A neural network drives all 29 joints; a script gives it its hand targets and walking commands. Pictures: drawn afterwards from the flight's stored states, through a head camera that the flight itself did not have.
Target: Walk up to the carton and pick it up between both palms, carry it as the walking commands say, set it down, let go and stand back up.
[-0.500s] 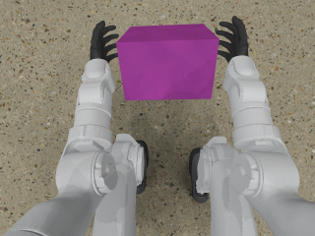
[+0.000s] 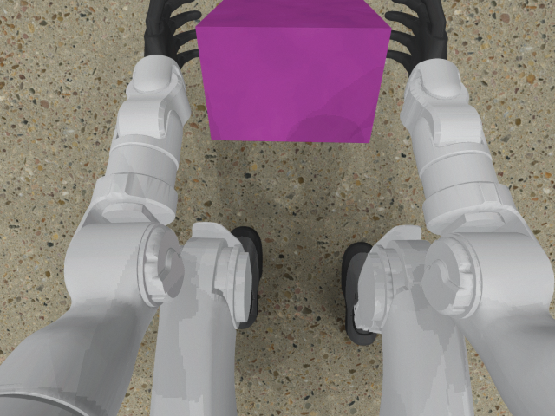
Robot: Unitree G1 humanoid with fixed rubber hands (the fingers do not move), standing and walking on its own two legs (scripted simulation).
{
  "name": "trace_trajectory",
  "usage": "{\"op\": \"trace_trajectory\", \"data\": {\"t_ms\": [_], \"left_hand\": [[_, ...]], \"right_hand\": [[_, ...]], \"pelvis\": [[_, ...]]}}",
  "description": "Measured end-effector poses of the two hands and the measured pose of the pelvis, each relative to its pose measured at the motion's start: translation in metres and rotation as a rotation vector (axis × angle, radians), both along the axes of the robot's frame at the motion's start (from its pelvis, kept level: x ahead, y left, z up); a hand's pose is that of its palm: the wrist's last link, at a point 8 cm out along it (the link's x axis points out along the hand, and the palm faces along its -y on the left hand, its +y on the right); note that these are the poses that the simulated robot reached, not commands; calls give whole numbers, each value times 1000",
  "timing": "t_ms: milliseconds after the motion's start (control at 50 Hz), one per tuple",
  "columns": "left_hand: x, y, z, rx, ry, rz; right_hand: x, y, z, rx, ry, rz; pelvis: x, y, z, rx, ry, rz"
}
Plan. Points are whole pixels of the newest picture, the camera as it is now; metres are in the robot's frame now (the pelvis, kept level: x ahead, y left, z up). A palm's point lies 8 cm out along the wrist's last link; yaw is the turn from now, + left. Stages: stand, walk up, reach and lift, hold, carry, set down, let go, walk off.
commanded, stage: set down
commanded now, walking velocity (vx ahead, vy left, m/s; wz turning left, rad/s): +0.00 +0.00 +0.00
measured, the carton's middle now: (291, 65) +0.54 +0.04 -0.26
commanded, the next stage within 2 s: none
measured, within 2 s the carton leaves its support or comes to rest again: neither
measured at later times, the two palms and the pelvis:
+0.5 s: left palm (163, 51) +0.52 +0.19 -0.15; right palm (426, 51) +0.53 -0.12 -0.16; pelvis -0.01 +0.00 -0.02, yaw +0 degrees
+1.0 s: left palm (164, 44) +0.53 +0.19 -0.16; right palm (427, 45) +0.54 -0.12 -0.16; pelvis +0.00 +0.00 -0.02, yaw +0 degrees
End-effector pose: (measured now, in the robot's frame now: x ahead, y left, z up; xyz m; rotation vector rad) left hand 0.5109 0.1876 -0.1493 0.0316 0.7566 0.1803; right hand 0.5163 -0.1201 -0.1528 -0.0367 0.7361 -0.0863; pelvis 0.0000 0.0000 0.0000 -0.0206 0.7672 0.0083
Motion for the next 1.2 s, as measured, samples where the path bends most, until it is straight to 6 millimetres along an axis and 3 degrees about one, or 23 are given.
{"op": "trace_trajectory", "data": {"t_ms": [400, 1200], "left_hand": [[8, 3, -5, -36, -33, -10], [23, 5, -12, -44, -62, -35]], "right_hand": [[10, -2, -2, 12, -12, 34], [25, -5, -13, 51, -52, 56]], "pelvis": [[-7, -1, -15, -4, -46, 0], [3, -2, -17, 2, -13, -11]]}}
